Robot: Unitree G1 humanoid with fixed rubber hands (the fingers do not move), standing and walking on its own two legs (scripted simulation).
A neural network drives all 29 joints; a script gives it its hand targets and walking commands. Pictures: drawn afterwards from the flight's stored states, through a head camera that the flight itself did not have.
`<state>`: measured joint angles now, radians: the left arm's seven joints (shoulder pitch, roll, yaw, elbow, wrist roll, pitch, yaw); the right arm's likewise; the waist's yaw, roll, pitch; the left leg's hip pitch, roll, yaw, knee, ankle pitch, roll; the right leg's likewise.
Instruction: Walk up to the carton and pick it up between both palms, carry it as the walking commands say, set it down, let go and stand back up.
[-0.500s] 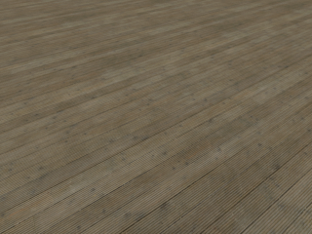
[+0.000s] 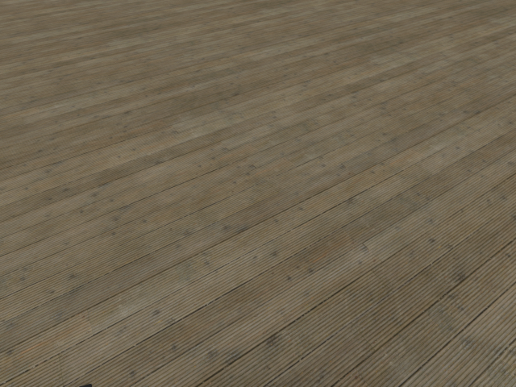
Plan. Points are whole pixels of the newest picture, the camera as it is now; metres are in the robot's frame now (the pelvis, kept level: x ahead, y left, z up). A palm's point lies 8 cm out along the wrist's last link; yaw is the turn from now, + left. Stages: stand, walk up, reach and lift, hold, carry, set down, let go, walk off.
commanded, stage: walk up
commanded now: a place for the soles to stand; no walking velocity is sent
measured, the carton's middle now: out of the picture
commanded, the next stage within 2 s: none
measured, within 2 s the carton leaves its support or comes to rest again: neither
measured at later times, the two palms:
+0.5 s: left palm out of the picture +0.07 +0.34 -0.04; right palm out of the picture +0.10 -0.31 -0.10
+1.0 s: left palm out of the picture -0.02 +0.43 -0.09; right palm out of the picture +0.08 -0.23 -0.07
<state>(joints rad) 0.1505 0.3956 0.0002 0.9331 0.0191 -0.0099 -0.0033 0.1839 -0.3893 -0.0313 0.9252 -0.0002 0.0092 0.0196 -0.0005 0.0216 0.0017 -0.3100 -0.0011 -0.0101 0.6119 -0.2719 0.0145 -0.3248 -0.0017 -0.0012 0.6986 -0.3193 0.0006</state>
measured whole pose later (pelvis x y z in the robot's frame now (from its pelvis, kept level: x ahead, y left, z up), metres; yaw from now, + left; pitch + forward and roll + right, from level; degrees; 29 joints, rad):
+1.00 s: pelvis -0.08 +0.09 +0.00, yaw +6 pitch -2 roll +0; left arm 0.18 0.49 0.00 0.86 0.02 0.04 -0.02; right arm 0.16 -0.46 -0.04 0.74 0.00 0.05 0.06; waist 0.00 -0.02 0.06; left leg -0.40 -0.09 -0.04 0.60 -0.17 0.06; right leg -0.40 0.02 -0.02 0.89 -0.37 0.03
